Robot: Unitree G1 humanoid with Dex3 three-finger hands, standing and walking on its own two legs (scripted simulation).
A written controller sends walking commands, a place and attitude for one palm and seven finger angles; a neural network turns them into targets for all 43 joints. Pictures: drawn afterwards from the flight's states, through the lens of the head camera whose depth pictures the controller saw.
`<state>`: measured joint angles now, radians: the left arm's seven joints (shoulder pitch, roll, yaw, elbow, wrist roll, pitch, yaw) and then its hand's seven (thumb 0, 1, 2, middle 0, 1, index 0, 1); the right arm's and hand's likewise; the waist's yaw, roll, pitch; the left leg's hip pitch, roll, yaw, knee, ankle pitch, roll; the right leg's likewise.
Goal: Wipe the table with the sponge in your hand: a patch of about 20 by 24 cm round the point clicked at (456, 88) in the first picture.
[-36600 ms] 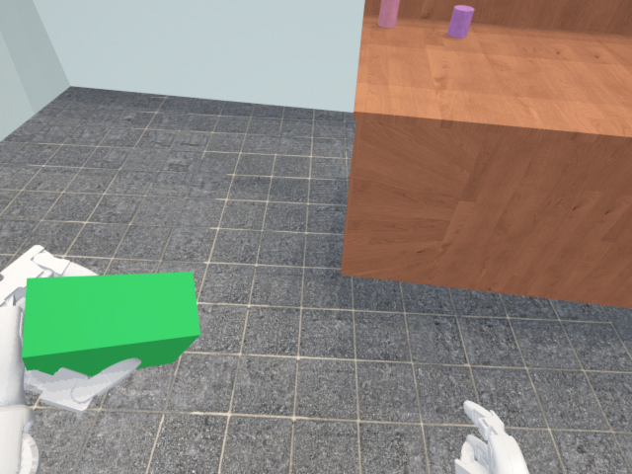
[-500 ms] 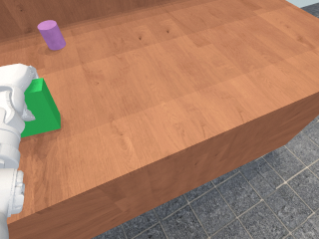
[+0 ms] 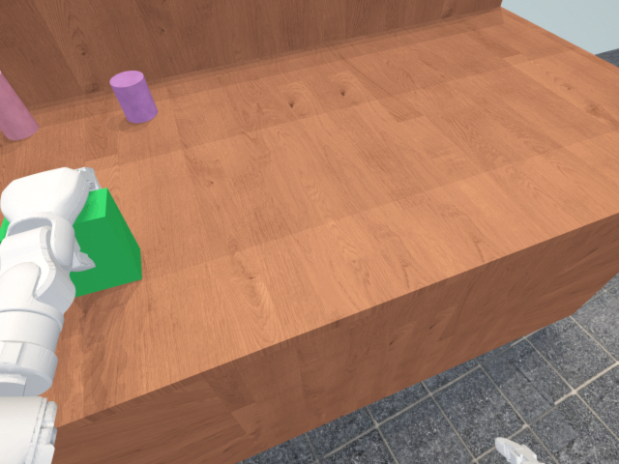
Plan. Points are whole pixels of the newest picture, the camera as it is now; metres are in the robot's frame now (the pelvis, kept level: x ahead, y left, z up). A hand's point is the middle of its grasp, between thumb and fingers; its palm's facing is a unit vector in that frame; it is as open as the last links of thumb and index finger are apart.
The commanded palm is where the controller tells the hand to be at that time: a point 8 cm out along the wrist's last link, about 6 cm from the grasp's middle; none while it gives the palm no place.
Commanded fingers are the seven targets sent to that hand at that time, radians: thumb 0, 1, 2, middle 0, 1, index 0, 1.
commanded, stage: wipe back along the middle lane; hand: left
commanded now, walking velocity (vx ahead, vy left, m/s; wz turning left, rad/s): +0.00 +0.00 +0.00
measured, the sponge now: (86, 257) +0.37 +0.35 +0.05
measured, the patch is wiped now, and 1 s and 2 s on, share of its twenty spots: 0.40 0.55 0.60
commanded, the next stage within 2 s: slide across to the third lane in 0.94 s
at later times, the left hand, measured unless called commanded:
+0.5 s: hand (71, 256) +0.33 +0.32 +0.11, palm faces +0.00 -0.03 -1.00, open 10.3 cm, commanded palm +0.29 +0.30 +0.14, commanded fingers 0.00 0.10 1.30 -1.20 -1.60 -1.20 -1.60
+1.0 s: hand (77, 292) +0.28 +0.29 +0.11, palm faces +0.03 -0.04 -1.00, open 10.3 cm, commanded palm +0.24 +0.28 +0.14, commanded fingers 0.00 0.10 1.30 -1.20 -1.60 -1.20 -1.60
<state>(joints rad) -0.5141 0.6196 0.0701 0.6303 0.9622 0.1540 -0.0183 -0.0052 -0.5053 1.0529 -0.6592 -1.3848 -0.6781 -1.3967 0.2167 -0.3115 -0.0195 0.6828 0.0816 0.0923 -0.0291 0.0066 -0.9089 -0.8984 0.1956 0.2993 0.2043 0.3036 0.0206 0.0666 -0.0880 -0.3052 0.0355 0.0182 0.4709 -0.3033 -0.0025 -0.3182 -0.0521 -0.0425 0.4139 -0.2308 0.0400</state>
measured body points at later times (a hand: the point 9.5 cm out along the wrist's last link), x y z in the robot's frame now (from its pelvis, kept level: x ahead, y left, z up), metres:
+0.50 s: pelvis +0.00 +0.01 +0.00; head +0.01 -0.02 +0.45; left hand +0.32 +0.32 +0.16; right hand +0.19 -0.22 -0.11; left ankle -0.05 +0.12 -0.74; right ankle -0.02 -0.15 -0.74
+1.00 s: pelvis -0.01 -0.01 +0.00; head -0.01 -0.05 +0.45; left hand +0.27 +0.29 +0.16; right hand +0.21 -0.23 -0.10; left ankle -0.05 +0.12 -0.74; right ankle -0.02 -0.15 -0.74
